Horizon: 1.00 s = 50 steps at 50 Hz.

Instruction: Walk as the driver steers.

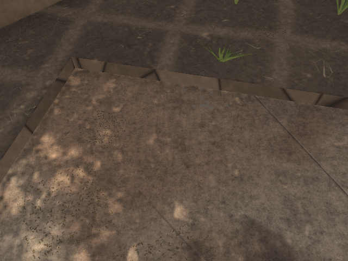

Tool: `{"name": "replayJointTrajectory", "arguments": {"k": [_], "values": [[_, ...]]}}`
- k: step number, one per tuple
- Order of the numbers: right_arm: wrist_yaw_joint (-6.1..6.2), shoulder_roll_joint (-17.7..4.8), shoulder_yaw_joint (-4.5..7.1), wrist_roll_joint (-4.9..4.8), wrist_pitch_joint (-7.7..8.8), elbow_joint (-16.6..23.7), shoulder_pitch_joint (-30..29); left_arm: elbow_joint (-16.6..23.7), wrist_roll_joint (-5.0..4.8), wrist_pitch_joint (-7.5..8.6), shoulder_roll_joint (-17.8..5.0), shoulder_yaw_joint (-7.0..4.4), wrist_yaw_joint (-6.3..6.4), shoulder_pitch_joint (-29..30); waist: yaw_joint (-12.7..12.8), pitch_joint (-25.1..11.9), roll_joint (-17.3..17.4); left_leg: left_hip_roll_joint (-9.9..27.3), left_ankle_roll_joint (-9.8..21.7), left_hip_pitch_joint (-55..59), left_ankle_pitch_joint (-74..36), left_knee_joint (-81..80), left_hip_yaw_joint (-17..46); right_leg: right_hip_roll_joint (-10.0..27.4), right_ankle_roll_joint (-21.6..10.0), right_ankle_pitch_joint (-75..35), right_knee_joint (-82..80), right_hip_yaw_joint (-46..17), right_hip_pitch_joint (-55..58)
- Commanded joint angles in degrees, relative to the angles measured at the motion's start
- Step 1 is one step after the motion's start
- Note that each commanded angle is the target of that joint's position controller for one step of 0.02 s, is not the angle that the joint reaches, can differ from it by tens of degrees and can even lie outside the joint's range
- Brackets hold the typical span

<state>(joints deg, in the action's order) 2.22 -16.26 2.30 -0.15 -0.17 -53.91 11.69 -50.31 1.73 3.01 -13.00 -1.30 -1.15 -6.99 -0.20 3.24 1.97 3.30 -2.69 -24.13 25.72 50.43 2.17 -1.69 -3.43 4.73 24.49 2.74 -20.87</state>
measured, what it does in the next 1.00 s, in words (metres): walks ahead: left foot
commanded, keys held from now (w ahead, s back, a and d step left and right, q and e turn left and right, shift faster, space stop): no key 0.72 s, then w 0.28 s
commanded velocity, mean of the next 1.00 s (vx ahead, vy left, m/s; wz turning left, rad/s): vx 0.08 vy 0.00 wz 0.00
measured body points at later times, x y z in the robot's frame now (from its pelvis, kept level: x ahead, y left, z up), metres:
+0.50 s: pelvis +0.07 +0.03 +0.00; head +0.09 +0.03 +0.45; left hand +0.16 +0.29 -0.14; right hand +0.13 -0.23 -0.14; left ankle +0.05 +0.15 -0.74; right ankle +0.09 -0.09 -0.74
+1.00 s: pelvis +0.13 +0.01 -0.01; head +0.13 +0.00 +0.44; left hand +0.17 +0.27 -0.15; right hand +0.11 -0.25 -0.16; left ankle +0.05 +0.15 -0.73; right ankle +0.11 -0.09 -0.74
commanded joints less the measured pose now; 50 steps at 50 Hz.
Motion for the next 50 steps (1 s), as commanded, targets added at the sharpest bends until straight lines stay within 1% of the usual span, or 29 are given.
{"name": "replayJointTrajectory", "arguments": {"k": [1, 3, 4, 5, 6, 7, 8, 9, 10, 11, 13, 17, 22, 29, 36, 37, 38, 39, 40, 41, 42, 43, 44, 45, 46, 47, 48, 49, 50], "values": [[0.6, -2.8, 0.57, 0.43, -0.88, -0.3, 7.4, 2.6, -0.31, 0.45, -8.2, -1.76, 0.73, 3.2, -2.1, -10.8, -9.0, 0.6, 0.0, 11.1, -7.4, -8.7, -0.7, 13.6, -9.4, -4.3, -10.4, -10.6, 1.8], [0.32, -2.9, 0.71, 0.65, -1.08, -0.8, 6.4, 2.0, -0.98, -0.28, -8.3, -1.62, 1.13, 3.9, -2.6, -9.4, -8.4, -0.2, 0.9, 15.1, -13.7, -15.4, -1.8, 12.6, -7.8, 9.8, -11.0, -10.4, -0.7], [0.17, -2.9, 0.76, 1.08, -1.08, -0.9, 5.9, 1.6, -1.26, -0.58, -7.7, -1.38, 1.22, 3.7, -2.8, -7.9, -7.9, -0.7, 1.7, 17.0, -15.9, -18.9, -2.3, 11.4, -6.1, 17.1, -11.1, -10.2, -2.4], [0.1, -3.3, 0.78, 1.67, -1.04, -0.7, 4.9, 0.7, -1.3, -0.73, -6.5, -0.92, 1.24, 2.3, -2.7, -5.9, -7.0, 0.1, 2.6, 17.8, -17.4, -22.4, -1.3, 10.0, -3.6, 22.7, -11.1, -10.1, -3.6], [0.23, -4.7, 0.86, 1.9, -0.85, 0.0, 4.0, -0.1, -1.02, -0.86, -5.8, -0.63, 1.24, 0.7, -1.9, -3.6, -5.0, 3.0, 4.0, 17.1, -17.5, -26.3, 1.9, 8.2, -1.1, 25.2, -9.5, -9.4, -4.0], [0.52, -8.8, 1.7, 0.93, -0.74, 0.0, 2.3, -0.1, -0.75, -0.94, -6.2, -0.96, 1.23, -1.8, 1.4, -1.4, 1.1, 4.0, 5.7, 12.7, -12.1, -26.5, 2.8, 4.8, 0.9, 22.7, -7.9, -6.6, -2.6], [0.24, -7.1, 1.6, 0.47, -0.34, -0.9, 1.6, -0.3, -0.63, -1.27, -6.1, -0.94, 1.65, -1.2, 1.0, -0.8, 4.1, 2.7, 6.0, 5.9, -2.6, -28.8, 2.6, 2.9, 2.1, 17.6, -5.4, -3.8, 3.3], [0.04, -4.8, 1.03, 0.79, 0.27, -1.2, 0.9, -0.5, -0.81, -1.52, -6.4, -1.08, 2.0, -0.8, 0.9, -0.4, 4.4, 2.2, 5.0, 3.2, -1.2, -30.4, 2.6, 2.9, 2.2, 13.8, -3.4, -3.4, 6.8], [-0.08, -3.9, 0.77, 1.07, 0.83, -1.4, 0.0, -0.9, -0.99, -1.76, -6.2, -1.1, 2.29, -1.2, 1.3, -1.0, 4.7, 2.0, 3.9, 2.9, -3.7, -30.8, 2.3, 3.2, 1.8, 11.1, -2.3, -3.3, 8.7], [-0.22, -3.6, 0.65, 0.94, 1.34, -1.6, -0.5, -1.4, -0.94, -1.94, -6.3, -1.16, 2.44, -1.7, 1.3, -1.2, 4.5, 1.6, 3.2, 4.2, -7.4, -30.3, 1.9, 3.2, 1.4, 8.7, -1.8, -3.3, 8.9], [-0.28, -3.7, 0.64, 0.5, 1.99, -2.5, 0.5, -2.3, -0.86, -1.9, -6.2, -1.21, 2.39, -2.4, 0.8, -3.1, 2.5, 1.3, 2.9, 7.6, -14.0, -28.3, 1.2, 3.4, 1.1, 4.1, -1.2, -3.2, 9.3], [-0.16, -4.0, 0.57, 0.23, 1.87, -3.8, 1.4, -3.2, -1.38, -1.89, -6.1, -1.32, 2.23, -1.8, -0.1, -4.9, 0.1, 0.8, 3.5, 11.1, -21.8, -26.1, 0.4, 3.6, 1.1, -2.7, 0.0, -3.0, 10.3], [-0.14, -3.9, 0.44, 0.14, 1.38, -4.9, 1.0, -4.8, -1.59, -2.54, -6.3, -1.49, 2.55, -2.3, -0.1, -5.1, -1.5, 0.3, 3.7, 12.3, -25.0, -25.7, -0.1, 3.7, 1.4, -6.0, 0.7, -2.9, 11.7], [-0.16, -3.2, 0.32, 0.18, 0.92, -6.2, 0.5, -6.7, -1.7, -3.17, -6.7, -1.67, 3.1, -2.6, 0.0, -4.3, -1.8, -0.3, 3.7, 12.8, -25.3, -26.3, -0.8, 4.0, 1.8, -6.5, 0.8, -3.0, 12.5], [-0.05, -2.7, 0.2, 0.29, 0.65, -7.2, 0.5, -8.3, -1.7, -3.4, -6.6, -1.75, 3.39, -2.4, 0.1, -3.1, -1.5, -0.8, 3.5, 12.5, -22.6, -27.2, -1.3, 4.1, 2.0, -4.4, 0.3, -3.0, 12.4], [-0.02, -2.2, 0.12, 0.23, 0.56, -8.0, 1.7, -9.1, -1.71, -3.46, -5.9, -1.65, 3.39, -3.5, 0.1, -4.3, -1.4, -1.4, 3.7, 13.1, -16.5, -27.7, -1.8, 3.3, 2.0, 1.6, 0.3, -2.1, 12.8], [0.05, -2.6, 0.34, -0.14, 0.4, -8.4, 2.2, -9.5, -2.03, -3.59, -6.0, -1.8, 3.42, -3.7, 0.1, -3.3, -0.9, -2.0, 4.5, 11.9, -7.0, -27.7, -2.1, 2.1, 1.6, 11.3, 1.3, -1.0, 11.6], [0.14, -3.4, 0.65, -0.47, 0.32, -8.1, 2.0, -9.5, -2.32, -3.61, -6.5, -2.06, 3.45, -3.5, 0.0, -1.2, -0.2, -1.8, 5.9, 9.8, 3.7, -27.9, -1.3, 1.3, 1.1, 22.1, 2.3, -0.6, 8.9], [0.25, -3.9, 0.85, -0.62, 0.47, -7.6, 1.9, -9.2, -2.38, -3.33, -6.6, -2.13, 3.48, -3.1, -0.1, 1.8, 0.3, -0.8, 7.1, 7.6, 11.9, -28.8, 0.6, 1.4, 0.5, 29.1, 2.7, -1.0, 5.2], [0.28, -4.2, 0.98, -0.83, 0.95, -7.2, 2.4, -8.7, -2.44, -2.69, -6.3, -2.08, 3.42, -2.4, -0.6, 4.3, 0.6, 0.6, 8.3, 6.3, 16.3, -30.1, 2.9, 1.6, 0.0, 31.7, 3.6, -1.7, 2.1], [0.19, -4.8, 1.2, -1.14, 1.68, -7.3, 4.0, -8.3, -2.6, -1.76, -5.6, -1.94, 3.19, -1.9, -1.1, 5.7, 1.8, 2.9, 9.8, 7.0, 18.4, -31.4, 6.4, 1.7, -0.2, 30.9, 5.6, -1.7, -0.6], [-0.02, -5.8, 1.6, -1.47, 2.45, -7.8, 6.1, -7.9, -2.71, -0.71, -4.5, -1.79, 2.8, -1.2, -1.8, 6.1, 4.0, 6.1, 11.7, 9.1, 19.8, -33.6, 11.3, 1.3, 0.1, 27.5, 9.3, -0.6, -3.4], [-0.22, -7.1, 2.1, -1.63, 3.05, -8.3, 7.9, -7.4, -2.92, 0.25, -3.3, -1.61, 2.29, -0.4, -2.1, 5.9, 7.3, 10.4, 14.1, 11.6, 21.0, -36.8, 17.6, 0.6, 0.3, 22.7, 14.3, 1.1, -5.7], [-0.39, -7.7, 2.37, -1.63, 3.56, -8.2, 7.8, -6.9, -3.2, 1.03, -2.9, -1.51, 1.79, 0.0, -1.8, 6.7, 8.7, 13.7, 16.0, 11.5, 19.4, -38.5, 22.3, 1.5, -0.5, 20.3, 16.9, 0.4, -6.6], [-0.6, -7.1, 2.27, -1.57, 4.04, -7.6, 6.4, -6.8, -3.43, 1.68, -2.7, -1.5, 1.32, -0.7, -0.7, 6.8, 8.3, 14.7, 16.3, 10.6, 15.4, -37.9, 23.0, 2.4, -1.4, 20.0, 16.3, -0.5, -5.5], [-0.85, -6.4, 2.12, -1.73, 4.28, -6.7, 4.2, -7.5, -3.6, 2.15, -2.9, -1.63, 0.98, -3.0, 1.2, 6.3, 7.4, 13.4, 15.1, 9.6, 10.8, -36.0, 19.9, 2.4, -2.3, 20.0, 12.0, -0.2, -1.7], [-1.11, -6.0, 2.01, -1.84, 4.27, -5.6, 1.3, -9.4, -3.74, 2.37, -3.4, -2.04, 0.91, -7.7, 3.8, 5.0, 6.1, 10.3, 12.8, 5.8, 6.1, -33.0, 14.7, 1.6, -2.8, 18.1, 5.8, 0.4, 6.9], [-1.3, -5.3, 1.8, -1.75, 4.39, -3.9, -2.3, -11.8, -3.51, 2.36, -5.2, -2.86, 1.05, -14.1, 6.4, 3.3, 2.7, 6.0, 10.1, -0.1, -2.4, -26.1, 8.5, 2.8, -3.2, 14.4, 1.7, -3.1, 17.1], [-1.39, -1.7, 0.91, -1.47, 5.08, -1.7, -4.4, -13.9, -3.48, 2.52, -11.3, -4.7, 1.12, -22.0, 8.4, 0.8, -11.7, -2.9, 5.1, -9.9, -8.6, -6.9, -3.4, 11.9, -7.8, 18.3, -6.5, -20.3, 26.9]]}}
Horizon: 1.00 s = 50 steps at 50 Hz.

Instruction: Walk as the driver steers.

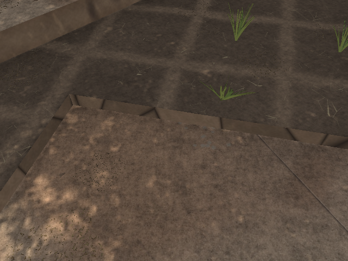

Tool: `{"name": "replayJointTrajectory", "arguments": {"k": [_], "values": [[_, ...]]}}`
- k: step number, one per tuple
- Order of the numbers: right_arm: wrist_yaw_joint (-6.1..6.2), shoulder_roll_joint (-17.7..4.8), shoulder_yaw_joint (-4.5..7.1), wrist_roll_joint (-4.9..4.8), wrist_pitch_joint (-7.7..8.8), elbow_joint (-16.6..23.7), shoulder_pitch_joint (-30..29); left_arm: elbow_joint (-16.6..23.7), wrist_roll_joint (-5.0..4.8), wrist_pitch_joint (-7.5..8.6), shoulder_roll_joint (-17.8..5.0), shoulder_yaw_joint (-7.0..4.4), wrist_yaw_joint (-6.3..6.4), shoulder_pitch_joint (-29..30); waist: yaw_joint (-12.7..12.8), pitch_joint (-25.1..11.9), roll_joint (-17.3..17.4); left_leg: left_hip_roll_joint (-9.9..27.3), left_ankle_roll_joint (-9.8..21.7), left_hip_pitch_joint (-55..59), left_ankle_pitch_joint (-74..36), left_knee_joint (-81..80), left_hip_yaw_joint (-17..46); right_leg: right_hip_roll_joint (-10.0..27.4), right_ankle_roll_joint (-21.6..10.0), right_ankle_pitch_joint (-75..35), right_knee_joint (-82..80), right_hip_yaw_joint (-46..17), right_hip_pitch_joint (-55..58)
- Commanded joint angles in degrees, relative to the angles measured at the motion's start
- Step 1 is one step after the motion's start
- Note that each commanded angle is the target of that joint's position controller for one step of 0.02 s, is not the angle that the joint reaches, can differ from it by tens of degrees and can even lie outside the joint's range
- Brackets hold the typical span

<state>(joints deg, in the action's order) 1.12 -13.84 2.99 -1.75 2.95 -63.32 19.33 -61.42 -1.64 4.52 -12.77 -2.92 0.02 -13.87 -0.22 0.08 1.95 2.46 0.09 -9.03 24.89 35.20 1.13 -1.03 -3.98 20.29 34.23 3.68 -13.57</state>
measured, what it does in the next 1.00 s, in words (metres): walks ahead, turning right: left foot, then right foot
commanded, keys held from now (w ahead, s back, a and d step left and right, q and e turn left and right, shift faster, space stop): w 0.24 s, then w+e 0.60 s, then no key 0.16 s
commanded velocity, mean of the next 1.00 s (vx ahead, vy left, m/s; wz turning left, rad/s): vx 0.44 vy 0.00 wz -0.29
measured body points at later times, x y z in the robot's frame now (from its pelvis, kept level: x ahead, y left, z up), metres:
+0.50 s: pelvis +0.24 +0.04 -0.01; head +0.28 +0.04 +0.44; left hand +0.19 +0.30 -0.15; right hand +0.43 -0.21 -0.10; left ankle +0.35 +0.13 -0.73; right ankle +0.02 -0.09 -0.65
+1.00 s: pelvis +0.49 -0.04 -0.01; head +0.53 -0.07 +0.44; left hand +0.75 +0.12 -0.11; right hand +0.39 -0.28 -0.16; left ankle +0.36 +0.14 -0.70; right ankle +0.58 -0.16 -0.73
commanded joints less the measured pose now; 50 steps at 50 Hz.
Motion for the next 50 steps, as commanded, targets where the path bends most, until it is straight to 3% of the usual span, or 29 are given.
{"name": "replayJointTrajectory", "arguments": {"k": [1, 2, 3, 5, 6, 8, 12, 14, 17, 19, 20, 21, 22, 23, 24, 25, 26, 27, 29, 33, 37, 43, 44, 45, 46, 47, 48, 49, 50], "values": [[-0.06, -3.7, 0.14, 0.29, 3.03, 9.4, -12.8, -3.7, 0.47, 1.5, -14.1, -3.41, -0.83, -20.6, 9.5, 1.0, -19.9, -5.5, 0.7, -34.8, 5.3, 24.6, -1.7, 22.1, -13.5, 0.0, -23.5, -42.1, 26.3], [-0.42, -5.5, 0.74, -0.62, 3.61, 9.2, -12.4, -2.6, 1.28, 2.13, -9.4, -1.74, -0.82, -16.4, 6.2, 3.1, -11.4, -1.9, 2.1, -39.8, 5.8, 33.7, 3.2, 23.3, -13.1, -2.5, -22.1, -40.8, 25.7], [-1.0, -4.9, 0.61, -1.18, 3.92, 8.4, -10.8, -1.2, 1.33, 2.49, -6.9, -1.01, -0.92, -12.9, 4.4, 4.0, -8.3, 0.3, 3.6, -41.1, 0.9, 36.5, 3.7, 21.3, -11.2, -6.1, -21.5, -34.1, 24.4], [-1.36, -5.3, 1.24, -0.51, 4.1, 8.1, -11.4, 0.2, 1.17, 2.29, -5.4, -0.07, -1.23, -9.8, 2.7, 5.1, -5.0, 3.8, 4.5, -41.0, -7.7, 32.5, 2.0, 17.7, -7.9, -15.7, -22.6, -23.0, 21.7], [-1.61, -5.0, 1.48, -0.17, 3.87, 8.3, -11.8, 0.1, 1.38, 1.76, -4.1, 0.46, -1.1, -10.1, 2.4, 4.8, -5.9, 4.5, 4.1, -38.4, -9.9, 29.8, 0.9, 15.7, -6.7, -19.8, -23.3, -18.5, 19.9], [-2.14, -2.9, 1.19, 0.21, 3.16, 8.9, -13.1, 0.0, 1.72, 0.95, -4.3, 0.71, -0.39, -12.2, 2.5, 4.6, -6.6, 4.2, 2.5, -36.2, -13.1, 24.8, -1.3, 13.9, -6.5, -24.4, -24.7, -13.9, 17.9], [-2.42, -0.4, -0.25, 0.39, 2.63, 13.4, -23.8, 1.0, 1.92, 0.47, -7.6, 0.25, 1.08, -12.3, 3.9, 7.7, -6.4, 1.5, 0.5, -29.7, -22.5, 6.0, -4.3, 11.7, -6.3, -23.2, -28.5, -8.5, 9.7], [-2.75, -1.4, -0.33, 0.18, 2.62, 14.9, -27.2, 0.5, 1.38, 0.58, -8.0, -0.11, 1.19, -14.8, 4.6, 8.6, -7.1, 0.1, 0.5, -26.1, -25.0, 1.1, -4.7, 12.5, -6.7, -21.9, -29.7, -9.2, 8.7], [-3.26, -3.9, 0.09, -0.15, 3.07, 16.6, -28.0, 0.3, 0.38, 0.4, -8.3, -0.82, 1.39, -14.7, 2.6, 9.0, -7.2, 0.1, 2.0, -24.8, -25.4, -4.2, -1.9, 15.1, -5.9, -25.6, -27.6, -10.4, 13.7], [-3.27, -6.6, 1.22, -0.09, 3.56, 16.3, -24.0, 1.1, 0.52, -0.08, -9.4, -1.5, 1.44, -12.9, -0.6, 5.3, -8.3, -1.6, 3.2, -18.0, -23.0, -5.2, -2.2, 15.8, -4.6, -38.4, -21.7, -10.4, 16.6], [-2.95, -8.3, 2.24, -0.12, 3.59, 15.0, -18.3, 1.6, 0.8, -0.43, -9.6, -1.67, 1.35, -11.9, -3.7, 1.1, -9.1, -3.2, 4.2, -9.8, -21.5, -5.0, -3.2, 14.6, -3.5, -47.4, -14.8, -9.4, 16.1], [-2.4, -10.7, 3.63, -0.28, 3.43, 12.3, -8.3, 2.4, 1.3, -0.81, -8.8, -1.37, 1.17, -10.9, -8.4, -5.2, -9.0, -3.0, 5.5, 3.9, -20.9, -4.6, -3.0, 11.5, -1.7, -48.1, -3.2, -7.8, 11.4], [-1.66, -15.0, 4.7, 0.81, 3.22, 10.8, 1.9, 4.2, 2.42, -0.92, -6.0, -0.39, 0.98, -11.4, -10.9, -14.4, -2.8, 8.8, 8.7, 22.1, -15.6, -3.3, 10.0, 7.4, 0.0, -29.6, 15.0, -6.0, -1.7], [-2.31, -16.9, 4.65, 2.02, 3.09, 9.8, 4.0, 4.6, 0.75, -0.03, 3.4, 1.64, 0.77, -19.7, -5.4, -24.1, 14.8, 22.4, 16.7, 35.1, 0.3, -14.3, 38.5, -2.1, 2.8, 11.2, 34.4, -7.1, -19.1], [-2.59, -11.1, 3.1, 1.57, 3.39, 10.5, 0.8, 4.4, -0.9, 0.86, -3.0, 0.15, 0.75, -16.1, -6.3, -18.7, 11.1, 20.4, 14.5, 29.0, 6.1, -20.4, 41.8, 0.6, 1.9, 11.9, 42.0, -12.8, -23.6], [-2.5, -7.9, 2.19, 1.15, 3.73, 11.2, -4.7, 6.3, -1.78, 1.2, -6.1, -0.88, 0.94, -10.8, -5.1, -9.3, 7.9, 19.4, 11.7, 20.3, 4.6, -21.1, 31.7, 3.3, 1.0, 6.9, 43.6, -11.1, -27.3], [-2.58, -6.4, 1.71, 1.28, 4.09, 11.8, -9.1, 6.8, -1.35, 1.2, -6.2, -1.14, 1.44, -8.4, -3.2, -4.9, 2.8, 17.7, 10.4, 11.2, -3.0, -22.2, 23.7, 6.3, 0.5, 1.4, 41.7, -10.2, -24.7], [-2.77, -5.1, 1.52, 1.92, 4.42, 11.5, -11.5, 6.8, -0.5, 0.84, -5.5, -1.7, 1.77, -7.5, -1.6, -2.4, 1.6, 15.6, 9.3, 4.1, -9.3, -23.5, 17.2, 8.1, 0.3, -1.8, 39.1, -10.0, -21.5], [-2.74, -3.5, 1.25, 2.65, 4.61, 10.5, -12.7, 6.9, -0.64, -0.84, -3.2, -2.13, 1.6, -9.6, 1.2, -1.4, 3.9, 13.1, 8.7, -1.7, -13.1, -26.1, 8.8, 10.1, -0.3, -3.7, 36.0, -10.2, -16.7], [-1.39, -6.3, 2.05, 2.47, 4.88, 9.3, -11.2, 10.8, -0.14, -2.89, -3.6, -2.83, 1.6, -3.7, 1.9, 2.8, 1.7, 13.8, 10.6, -3.5, -16.0, -30.2, 1.9, 11.3, 0.8, -9.3, 30.4, -10.4, -23.3], [-0.08, -8.2, 2.52, 2.76, 4.23, 9.2, -8.4, 13.1, 0.26, -2.21, -3.8, -2.76, 0.12, 2.3, 0.5, 3.8, 0.0, 12.8, 9.9, 0.7, -21.3, -30.3, -5.0, 10.4, 2.0, -20.0, 19.1, -9.2, -27.3], [0.43, -10.2, 3.07, 1.59, 2.3, 8.5, -1.8, 18.7, 0.61, -1.67, -2.4, -1.2, -2.45, 14.9, -3.9, 7.3, -1.7, 13.8, 8.8, 9.5, -29.7, -26.4, -11.9, 8.2, 1.0, -20.0, 4.9, -2.1, -28.1], [0.39, -10.7, 3.18, 1.3, 1.71, 8.4, -1.3, 19.5, 0.8, -1.62, -2.5, -1.16, -2.79, 15.6, -3.8, 7.2, -1.0, 14.1, 8.5, 10.7, -36.6, -23.9, -12.4, 6.9, 0.5, -17.6, 3.1, -0.7, -26.7], [0.11, -7.0, 1.88, 4.58, 2.05, 6.9, 2.1, 19.5, 6.26, -2.46, -1.7, -0.52, -3.79, 13.5, -2.5, 7.3, -0.2, 13.5, 6.9, 11.1, -44.1, -20.8, -15.7, 4.8, -0.3, -17.5, -0.6, 3.2, -21.5], [-0.02, -7.6, 1.98, 4.27, 2.16, 6.4, 3.1, 18.6, 6.67, -2.5, -2.3, -0.97, -4.0, 11.2, -2.5, 5.3, 2.1, 12.9, 6.1, 10.5, -54.7, -15.8, -15.7, 1.6, -1.2, -15.4, -0.7, 4.9, -15.4], [-0.1, -9.7, 2.3, 3.79, 1.87, 6.8, 2.1, 17.0, 6.47, -2.0, -3.9, -1.64, -3.74, 4.7, 0.7, 2.0, 3.8, 12.3, 5.4, 10.2, -60.6, -7.6, -15.7, -0.9, -2.5, -13.3, -2.3, 4.1, -8.5], [-0.23, -10.5, 2.32, 3.25, 1.6, 7.6, 0.4, 13.8, 6.62, -1.06, -5.8, -2.46, -3.01, -5.1, 5.4, -3.4, 2.0, 10.5, 3.7, 7.6, -57.0, 4.5, -16.6, -2.3, -3.7, -19.8, -7.8, 3.0, 2.5], [-0.47, -8.7, 1.74, 3.19, 1.53, 9.3, 1.7, 12.4, 6.76, -0.36, -10.9, -3.68, -1.93, -11.4, 7.5, -10.7, -3.4, 8.1, 1.4, -2.5, -34.6, 20.0, -16.7, 6.6, -5.2, -39.9, -5.7, -5.4, 16.9], [-1.19, -1.2, -0.28, 0.11, 1.14, 11.7, 8.5, 13.1, 5.62, -0.41, -18.1, -4.9, -1.5, -9.7, 2.7, -22.7, -16.4, -1.6, -1.3, -21.8, 16.2, 42.9, -12.6, 27.9, -17.7, -72.5, -1.8, -30.7, 37.2]]}}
